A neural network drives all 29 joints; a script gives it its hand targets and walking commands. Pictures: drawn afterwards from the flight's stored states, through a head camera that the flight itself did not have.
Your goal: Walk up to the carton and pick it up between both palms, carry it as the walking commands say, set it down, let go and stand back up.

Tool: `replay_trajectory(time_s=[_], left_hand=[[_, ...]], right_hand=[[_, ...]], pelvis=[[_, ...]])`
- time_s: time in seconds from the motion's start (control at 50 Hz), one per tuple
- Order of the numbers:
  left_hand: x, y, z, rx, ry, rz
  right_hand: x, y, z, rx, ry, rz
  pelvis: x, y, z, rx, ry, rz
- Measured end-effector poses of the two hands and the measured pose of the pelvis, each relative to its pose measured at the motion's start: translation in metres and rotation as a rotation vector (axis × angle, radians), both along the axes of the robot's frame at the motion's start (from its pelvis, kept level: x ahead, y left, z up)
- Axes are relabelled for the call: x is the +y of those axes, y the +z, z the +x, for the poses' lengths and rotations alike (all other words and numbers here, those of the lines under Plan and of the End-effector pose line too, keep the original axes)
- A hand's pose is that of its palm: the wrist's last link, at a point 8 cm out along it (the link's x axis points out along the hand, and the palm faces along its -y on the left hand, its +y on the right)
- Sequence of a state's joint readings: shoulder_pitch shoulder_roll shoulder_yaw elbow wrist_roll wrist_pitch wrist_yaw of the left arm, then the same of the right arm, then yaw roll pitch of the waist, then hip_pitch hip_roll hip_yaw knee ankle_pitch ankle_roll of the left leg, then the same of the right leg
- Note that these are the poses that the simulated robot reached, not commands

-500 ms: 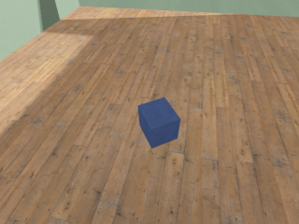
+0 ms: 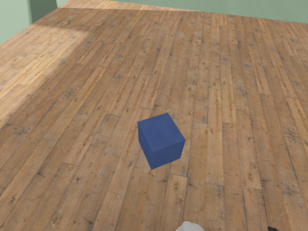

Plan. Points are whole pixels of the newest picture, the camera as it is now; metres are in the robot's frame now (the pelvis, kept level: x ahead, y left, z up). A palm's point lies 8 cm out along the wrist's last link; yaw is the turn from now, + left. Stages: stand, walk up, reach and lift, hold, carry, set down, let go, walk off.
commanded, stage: walk up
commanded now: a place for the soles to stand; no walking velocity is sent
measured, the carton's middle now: (159, 140) +0.78 -0.07 -0.64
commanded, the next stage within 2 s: none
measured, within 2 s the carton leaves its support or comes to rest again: neither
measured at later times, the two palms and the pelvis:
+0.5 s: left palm (46, 210) +0.21 +0.31 -0.12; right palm (268, 200) +0.22 -0.33 -0.09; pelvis +0.15 -0.01 -0.01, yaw +0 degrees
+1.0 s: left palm (72, 178) +0.30 +0.26 -0.11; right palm (259, 182) +0.28 -0.34 -0.12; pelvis +0.20 -0.04 +0.00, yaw +1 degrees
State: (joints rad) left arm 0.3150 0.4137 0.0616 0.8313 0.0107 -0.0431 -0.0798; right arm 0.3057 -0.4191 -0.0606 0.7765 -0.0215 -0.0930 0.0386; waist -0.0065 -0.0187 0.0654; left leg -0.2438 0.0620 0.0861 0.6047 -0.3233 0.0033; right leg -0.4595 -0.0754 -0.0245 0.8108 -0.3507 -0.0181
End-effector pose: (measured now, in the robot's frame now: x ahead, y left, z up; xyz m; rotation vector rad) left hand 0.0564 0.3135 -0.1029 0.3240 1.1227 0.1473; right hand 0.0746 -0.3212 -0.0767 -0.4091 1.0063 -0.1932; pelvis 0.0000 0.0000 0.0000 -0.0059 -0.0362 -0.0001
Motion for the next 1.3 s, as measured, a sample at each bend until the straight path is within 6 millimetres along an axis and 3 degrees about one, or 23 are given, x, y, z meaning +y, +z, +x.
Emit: replay_trajectory(time_s=[0.08,0.14,0.28,0.4,0.56,0.66,0.8,1.0,1.3], left_hand=[[-0.008,0.004,0.046,-0.039,-0.034,0.043],[-0.011,0.008,0.069,-0.085,-0.015,0.071],[-0.008,0.016,0.082,-0.036,0.020,0.076],[0.005,-0.008,0.109,0.007,0.034,0.053],[-0.018,-0.010,0.177,-0.009,-0.009,0.016],[-0.034,-0.013,0.204,-0.017,-0.022,0.048],[-0.048,-0.013,0.224,-0.009,-0.010,0.061],[-0.056,-0.004,0.244,-0.010,0.041,0.024],[-0.048,0.004,0.235,0.045,0.117,0.015]], right_hand=[[-0.022,-0.018,0.005,0.052,-0.042,0.011],[-0.031,-0.031,0.017,0.115,-0.053,0.009],[-0.014,-0.021,0.087,0.094,0.005,0.046],[-0.004,-0.019,0.135,0.018,0.019,0.004],[-0.015,-0.009,0.143,0.043,-0.049,-0.014],[-0.034,-0.029,0.151,0.094,-0.080,0.000],[-0.034,-0.050,0.173,0.153,-0.090,0.034],[-0.019,-0.039,0.206,0.166,-0.052,0.070],[-0.012,-0.024,0.246,0.161,-0.016,0.068]], pelvis=[[-0.016,-0.010,0.032,0.003,-0.003,-0.002],[-0.023,-0.014,0.051,-0.003,0.014,-0.025],[-0.021,-0.001,0.090,0.000,0.017,-0.010],[-0.008,-0.014,0.126,-0.006,0.008,0.008],[-0.017,-0.005,0.160,-0.011,-0.016,-0.001],[-0.034,-0.015,0.178,-0.004,-0.020,-0.003],[-0.041,-0.016,0.190,-0.001,-0.005,-0.003],[-0.043,0.001,0.204,0.003,0.023,0.003],[-0.040,0.016,0.218,0.010,0.049,-0.002]])
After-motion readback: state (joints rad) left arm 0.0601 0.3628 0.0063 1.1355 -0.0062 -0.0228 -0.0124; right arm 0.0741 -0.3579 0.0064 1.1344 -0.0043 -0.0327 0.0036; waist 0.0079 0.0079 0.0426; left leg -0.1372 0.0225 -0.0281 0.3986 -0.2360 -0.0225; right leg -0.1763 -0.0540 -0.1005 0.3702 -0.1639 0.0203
